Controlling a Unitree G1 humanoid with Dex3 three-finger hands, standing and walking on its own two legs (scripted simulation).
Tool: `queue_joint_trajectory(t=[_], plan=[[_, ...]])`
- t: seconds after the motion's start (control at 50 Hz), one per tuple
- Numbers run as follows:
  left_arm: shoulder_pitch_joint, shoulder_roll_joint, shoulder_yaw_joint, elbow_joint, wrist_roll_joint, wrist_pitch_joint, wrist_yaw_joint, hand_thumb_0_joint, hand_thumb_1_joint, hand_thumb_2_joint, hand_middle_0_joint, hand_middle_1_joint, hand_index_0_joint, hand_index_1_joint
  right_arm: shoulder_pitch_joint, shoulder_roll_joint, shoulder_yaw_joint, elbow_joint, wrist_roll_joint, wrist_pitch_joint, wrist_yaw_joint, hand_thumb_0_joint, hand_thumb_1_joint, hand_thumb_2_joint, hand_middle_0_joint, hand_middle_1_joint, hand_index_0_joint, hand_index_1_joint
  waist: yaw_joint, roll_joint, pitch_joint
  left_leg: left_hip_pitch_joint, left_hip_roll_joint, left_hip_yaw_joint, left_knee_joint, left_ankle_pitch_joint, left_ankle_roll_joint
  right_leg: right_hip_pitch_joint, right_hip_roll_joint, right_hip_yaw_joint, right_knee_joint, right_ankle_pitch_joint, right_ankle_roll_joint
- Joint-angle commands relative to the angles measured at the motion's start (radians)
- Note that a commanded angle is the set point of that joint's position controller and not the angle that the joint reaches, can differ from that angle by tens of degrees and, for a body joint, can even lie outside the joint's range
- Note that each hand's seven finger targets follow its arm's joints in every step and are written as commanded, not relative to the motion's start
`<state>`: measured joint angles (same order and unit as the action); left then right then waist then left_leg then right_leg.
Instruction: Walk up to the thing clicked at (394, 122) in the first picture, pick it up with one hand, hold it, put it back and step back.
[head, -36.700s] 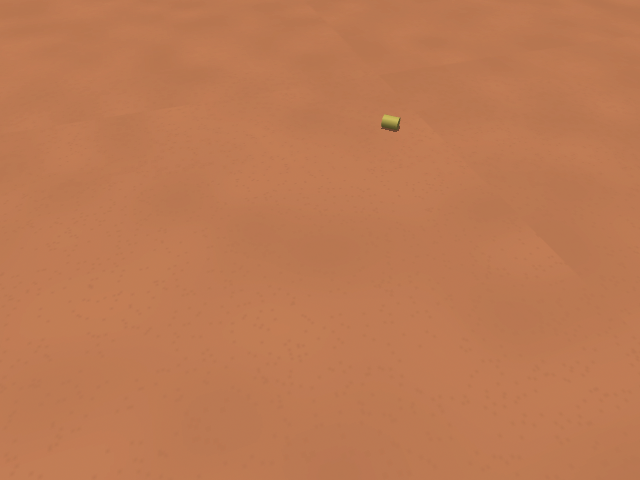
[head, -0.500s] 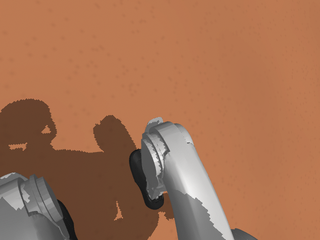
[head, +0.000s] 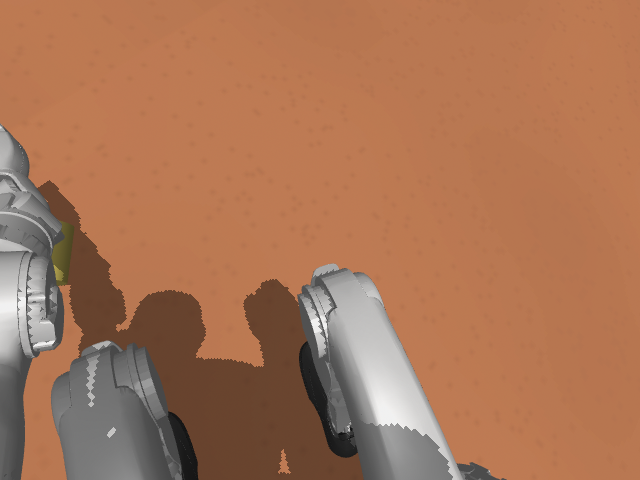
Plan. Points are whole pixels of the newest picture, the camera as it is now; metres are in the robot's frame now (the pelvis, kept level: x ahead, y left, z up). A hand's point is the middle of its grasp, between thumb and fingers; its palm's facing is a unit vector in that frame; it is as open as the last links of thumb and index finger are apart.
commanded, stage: home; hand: left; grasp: from above
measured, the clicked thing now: (44, 253) +0.51 +0.26 -0.31
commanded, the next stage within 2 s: none
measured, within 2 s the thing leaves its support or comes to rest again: neither
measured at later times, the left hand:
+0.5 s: hand out of the picture +0.41 +0.26 -0.08, palm faces -0.35 -0.34 -0.87, open 10.3 cm
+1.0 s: hand out of the picture +0.29 +0.21 +0.15, palm faces -0.06 -0.90 -0.44, open 7.4 cm
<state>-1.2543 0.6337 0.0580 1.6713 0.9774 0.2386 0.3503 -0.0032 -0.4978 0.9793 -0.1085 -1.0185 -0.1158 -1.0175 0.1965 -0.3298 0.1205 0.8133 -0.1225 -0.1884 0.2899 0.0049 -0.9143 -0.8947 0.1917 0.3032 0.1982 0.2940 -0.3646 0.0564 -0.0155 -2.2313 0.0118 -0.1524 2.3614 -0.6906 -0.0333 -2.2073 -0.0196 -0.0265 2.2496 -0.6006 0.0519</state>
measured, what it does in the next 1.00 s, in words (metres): rises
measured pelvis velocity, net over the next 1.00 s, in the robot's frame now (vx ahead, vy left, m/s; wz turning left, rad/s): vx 0.03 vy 0.00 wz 0.09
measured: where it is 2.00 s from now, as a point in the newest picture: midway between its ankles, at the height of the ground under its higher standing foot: (265, 458)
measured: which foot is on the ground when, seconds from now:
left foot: down 0.00-1.00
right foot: down 0.00-1.00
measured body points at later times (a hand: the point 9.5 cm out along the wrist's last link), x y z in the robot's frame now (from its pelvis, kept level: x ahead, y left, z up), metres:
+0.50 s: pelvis +0.01 +0.00 +0.05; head +0.21 +0.04 +0.45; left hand +0.42 +0.27 -0.03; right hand +0.12 -0.28 -0.07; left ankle +0.08 +0.13 -0.31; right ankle +0.12 -0.14 -0.31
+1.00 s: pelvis +0.03 +0.00 +0.24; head +0.16 +0.02 +0.67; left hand +0.29 +0.25 +0.18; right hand +0.25 -0.23 +0.13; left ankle +0.08 +0.13 -0.31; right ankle +0.12 -0.14 -0.31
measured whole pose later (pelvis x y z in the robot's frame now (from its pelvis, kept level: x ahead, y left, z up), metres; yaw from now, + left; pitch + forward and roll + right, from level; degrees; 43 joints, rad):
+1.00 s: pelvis +0.03 +0.00 +0.24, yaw +5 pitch +26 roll -3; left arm 0.04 0.30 -0.01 0.21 0.16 0.27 0.08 0.01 0.86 0.92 -0.22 -0.33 -0.22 -0.34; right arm 0.10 -0.21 0.00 0.56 0.04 -0.06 -0.05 0.01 -0.90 -0.90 0.20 0.30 0.20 0.30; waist -0.06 0.04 -0.20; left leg -1.42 0.03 -0.07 1.59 -0.62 -0.03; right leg -1.41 -0.05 -0.03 1.54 -0.57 0.03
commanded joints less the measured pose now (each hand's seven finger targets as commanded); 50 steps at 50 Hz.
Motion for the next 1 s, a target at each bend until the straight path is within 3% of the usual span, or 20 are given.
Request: queue_joint_trajectory(t=[0.0,0.04,0.1,0.16,0.24,0.3,0.38,0.42,0.44,0.5,0.58,0.66,0.68,0.72,0.74,0.86,0.88,0.92,0.94,0.98], plan=[[-0.232,0.263,-0.009,-0.065,0.069,-0.083,0.021,0.000,-0.460,0.945,-0.134,-0.966,-0.140,-0.959,0.209,-0.231,-0.055,-0.031,-0.003,-0.006,-0.040,0.000,-0.902,-0.897,0.199,0.299,0.199,0.299,0.003,0.144,-0.581,0.254,-0.034,0.141,-0.234,0.071,0.054,0.441,0.062,-0.102,-0.229,-0.008,-0.077],[-0.171,0.297,0.008,-0.099,0.078,-0.130,0.011,0.000,-0.374,0.880,-0.216,-0.880,-0.212,-0.873,0.218,-0.238,-0.059,-0.048,-0.002,0.001,-0.053,0.000,-0.887,-0.895,0.199,0.299,0.199,0.299,0.022,0.099,-0.596,0.229,-0.035,0.148,-0.215,0.094,0.062,0.477,0.056,-0.098,-0.230,0.011,-0.067],[-0.127,0.289,0.025,-0.193,0.081,-0.202,0.006,0.000,-0.134,0.977,-0.255,-0.662,-0.231,-0.683,0.231,-0.236,-0.072,-0.062,-0.001,0.019,-0.068,0.000,-0.886,-0.895,0.199,0.299,0.199,0.299,0.047,0.145,-0.657,0.268,-0.029,0.146,-0.212,0.142,0.055,0.483,0.049,-0.119,-0.203,0.077,-0.071],[-0.117,0.274,0.040,-0.422,0.081,-0.265,-0.002,0.000,-0.047,0.969,-0.253,-0.657,-0.229,-0.679,0.239,-0.241,-0.114,-0.070,0.001,0.043,-0.085,0.000,-0.886,-0.895,0.199,0.299,0.199,0.299,0.092,0.239,-0.761,0.362,-0.027,0.155,-0.219,0.185,0.044,0.475,0.036,-0.119,-0.204,0.122,-0.082],[0.101,0.244,0.066,-0.746,0.042,-0.294,-0.017,0.000,0.095,0.898,-0.230,-0.553,-0.212,-0.569,0.245,-0.245,-0.218,-0.104,0.029,0.089,-0.114,0.000,-0.889,-0.896,0.199,0.299,0.199,0.299,0.174,0.289,-0.967,0.545,-0.025,0.164,-0.289,0.255,0.033,0.521,0.021,-0.099,-0.226,0.202,-0.091],[0.132,0.154,0.026,-0.889,-0.003,-0.281,-0.045,0.000,0.260,0.954,-0.238,-0.547,-0.221,-0.562,0.233,-0.222,-0.265,-0.121,0.048,0.121,-0.136,0.000,-0.889,-0.897,0.200,0.300,0.199,0.300,0.168,0.252,-0.971,0.574,-0.022,0.155,-0.343,0.205,0.042,0.493,0.017,-0.091,-0.271,0.177,-0.088],[0.256,0.067,-0.013,-1.087,-0.111,-0.255,-0.096,0.000,0.337,0.916,-0.225,-0.491,-0.212,-0.503,0.195,-0.192,-0.283,-0.156,0.078,0.136,-0.173,0.000,-0.891,-0.897,0.200,0.300,0.199,0.300,0.200,0.199,-0.948,0.639,-0.020,0.124,-0.446,0.137,0.052,0.525,0.013,-0.080,-0.357,0.134,-0.083],[0.354,0.005,-0.049,-1.030,-0.154,-0.231,-0.137,0.000,0.421,0.922,-0.224,-0.469,-0.212,-0.479,0.164,-0.185,-0.274,-0.165,0.090,0.144,-0.194,0.000,-0.892,-0.898,0.200,0.300,0.200,0.300,0.199,0.152,-0.831,0.614,-0.018,0.096,-0.511,0.074,0.055,0.503,0.016,-0.084,-0.391,0.094,-0.078],[0.403,0.039,-0.017,-1.021,-0.180,-0.225,-0.152,0.000,0.426,0.909,-0.220,-0.457,-0.209,-0.467,0.169,-0.184,-0.271,-0.144,0.096,0.153,-0.207,0.000,-0.893,-0.898,0.200,0.300,0.200,0.300,0.204,0.102,-0.755,0.588,-0.015,0.070,-0.546,0.004,0.063,0.487,0.019,-0.088,-0.409,0.046,-0.075],[0.512,-0.060,-0.083,-1.120,-0.280,-0.204,-0.204,0.000,0.512,0.957,-0.229,-0.470,-0.218,-0.480,0.104,-0.153,-0.255,-0.191,0.107,0.158,-0.226,0.000,-0.893,-0.898,0.200,0.299,0.199,0.299,0.223,0.071,-0.728,0.631,-0.015,0.072,-0.621,-0.005,0.063,0.566,0.018,-0.077,-0.478,0.038,-0.074],[0.628,-0.097,-0.089,-1.218,-0.392,-0.172,-0.244,0.000,0.695,1.013,-0.235,-0.457,-0.226,-0.466,0.033,-0.134,-0.244,-0.233,0.127,0.147,-0.251,0.000,-0.894,-0.898,0.200,0.300,0.200,0.300,0.251,0.051,-0.689,0.723,-0.014,0.092,-0.687,0.066,0.059,0.640,0.015,-0.058,-0.563,0.080,-0.075],[0.738,-0.126,-0.062,-1.361,-0.481,-0.144,-0.240,0.000,0.758,0.989,-0.227,-0.418,-0.220,-0.424,-0.017,-0.103,-0.228,-0.278,0.144,0.132,-0.273,0.000,-0.895,-0.898,0.200,0.300,0.200,0.300,0.279,0.065,-0.715,0.838,-0.016,0.109,-0.746,0.149,0.054,0.743,0.007,-0.037,-0.641,0.138,-0.078],[0.770,-0.100,-0.029,-1.383,-0.496,-0.134,-0.236,0.000,0.781,0.964,-0.220,-0.389,-0.215,-0.394,-0.017,-0.096,-0.226,-0.279,0.146,0.128,-0.278,0.000,-0.896,-0.899,0.200,0.300,0.200,0.300,0.292,0.065,-0.707,0.845,-0.016,0.117,-0.763,0.142,0.056,0.776,0.007,-0.031,-0.668,0.130,-0.078],[0.847,-0.135,-0.031,-1.421,-0.544,-0.116,-0.233,0.000,0.846,0.978,-0.221,-0.380,-0.217,-0.384,-0.052,-0.086,-0.218,-0.315,0.151,0.119,-0.291,0.000,-0.897,-0.899,0.200,0.300,0.200,0.300,0.277,0.027,-0.678,0.859,-0.018,0.111,-0.804,0.118,0.060,0.828,0.004,-0.027,-0.720,0.110,-0.074],[0.883,-0.133,-0.019,-1.461,-0.565,-0.107,-0.231,0.000,0.883,1.001,-0.225,-0.388,-0.221,-0.392,-0.062,-0.080,-0.216,-0.328,0.153,0.114,-0.296,0.000,-0.897,-0.899,0.200,0.300,0.200,0.300,0.297,0.052,-0.679,0.884,-0.017,0.119,-0.830,0.122,0.058,0.861,0.005,-0.019,-0.744,0.110,-0.075],[1.093,-0.153,0.020,-1.591,-0.736,-0.035,-0.240,0.000,0.898,0.900,-0.200,-0.299,-0.200,-0.299,-0.065,-0.060,-0.206,-0.352,0.160,0.099,-0.335,0.000,-0.900,-0.900,0.200,0.300,0.200,0.300,0.288,-0.004,-0.635,1.021,-0.012,0.096,-0.972,0.101,0.057,1.021,0.007,-0.009,-0.901,0.083,-0.064],[1.124,-0.198,-0.017,-1.616,-0.765,-0.025,-0.247,0.000,0.897,0.898,-0.200,-0.298,-0.200,-0.299,-0.083,-0.049,-0.198,-0.378,0.161,0.090,-0.341,0.000,-0.899,-0.900,0.200,0.300,0.200,0.300,0.278,0.003,-0.618,1.044,-0.012,0.103,-0.992,0.121,0.057,1.051,0.008,-0.005,-0.928,0.101,-0.064],[1.199,-0.181,0.016,-1.649,-0.826,-0.004,-0.243,0.000,0.896,0.897,-0.199,-0.298,-0.199,-0.298,-0.067,-0.043,-0.192,-0.370,0.160,0.082,-0.356,0.000,-0.900,-0.900,0.200,0.300,0.200,0.300,0.278,-0.037,-0.589,1.082,-0.012,0.096,-1.039,0.117,0.059,1.120,0.010,0.000,-0.984,0.098,-0.059],[1.213,-0.213,-0.015,-1.684,-0.851,0.004,-0.247,0.000,0.899,0.899,-0.200,-0.299,-0.200,-0.299,-0.070,-0.034,-0.183,-0.382,0.161,0.073,-0.362,0.000,-0.900,-0.900,0.200,0.300,0.200,0.300,0.272,-0.012,-0.568,1.111,-0.010,0.098,-1.068,0.123,0.057,1.136,0.011,0.001,-1.008,0.102,-0.061],[1.278,-0.223,-0.002,-1.721,-0.892,0.026,-0.249,0.000,0.895,0.897,-0.199,-0.298,-0.199,-0.298,-0.059,-0.032,-0.174,-0.390,0.163,0.058,-0.376,0.000,-0.900,-0.900,0.200,0.300,0.200,0.300,0.280,-0.001,-0.549,1.182,-0.004,0.085,-1.127,0.150,0.051,1.183,0.012,-0.003,-1.047,0.126,-0.061]])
